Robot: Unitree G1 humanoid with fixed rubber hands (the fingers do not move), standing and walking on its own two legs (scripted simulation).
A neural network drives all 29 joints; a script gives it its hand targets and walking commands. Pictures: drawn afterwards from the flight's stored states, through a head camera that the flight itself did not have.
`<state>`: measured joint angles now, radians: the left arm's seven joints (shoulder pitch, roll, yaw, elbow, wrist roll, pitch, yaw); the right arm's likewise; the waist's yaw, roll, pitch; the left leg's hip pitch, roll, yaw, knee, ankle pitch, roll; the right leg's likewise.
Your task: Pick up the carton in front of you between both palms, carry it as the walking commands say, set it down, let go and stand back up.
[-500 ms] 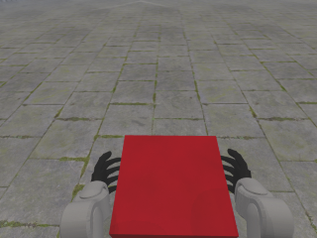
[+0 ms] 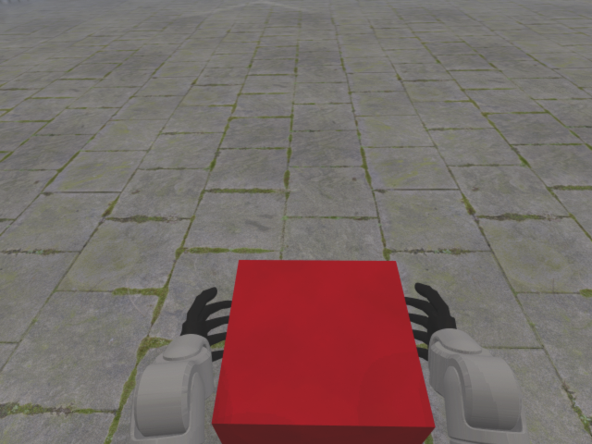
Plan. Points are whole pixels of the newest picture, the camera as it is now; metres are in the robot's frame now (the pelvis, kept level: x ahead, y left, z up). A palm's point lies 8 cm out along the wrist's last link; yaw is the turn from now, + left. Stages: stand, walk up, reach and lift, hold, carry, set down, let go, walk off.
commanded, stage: carry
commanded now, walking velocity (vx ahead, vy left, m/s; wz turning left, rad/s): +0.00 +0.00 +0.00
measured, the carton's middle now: (316, 374) +0.25 +0.00 -0.01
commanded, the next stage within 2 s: hold in 0.92 s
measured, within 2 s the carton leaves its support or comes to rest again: neither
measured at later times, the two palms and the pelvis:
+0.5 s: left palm (212, 344) +0.28 +0.14 +0.03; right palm (430, 340) +0.28 -0.16 +0.03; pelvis -0.01 -0.01 +0.00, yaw +0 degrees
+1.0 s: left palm (210, 341) +0.28 +0.14 +0.04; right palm (432, 338) +0.28 -0.16 +0.04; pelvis -0.01 -0.01 +0.00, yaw +0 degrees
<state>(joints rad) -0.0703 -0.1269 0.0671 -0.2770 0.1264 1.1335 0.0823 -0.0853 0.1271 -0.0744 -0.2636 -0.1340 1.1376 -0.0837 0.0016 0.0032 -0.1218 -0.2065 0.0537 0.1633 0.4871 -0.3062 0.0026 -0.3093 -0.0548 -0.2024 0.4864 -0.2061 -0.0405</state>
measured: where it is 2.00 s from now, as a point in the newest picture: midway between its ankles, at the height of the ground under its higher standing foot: outside the picture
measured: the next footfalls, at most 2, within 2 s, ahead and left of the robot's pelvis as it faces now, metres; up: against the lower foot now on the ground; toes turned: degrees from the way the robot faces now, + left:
none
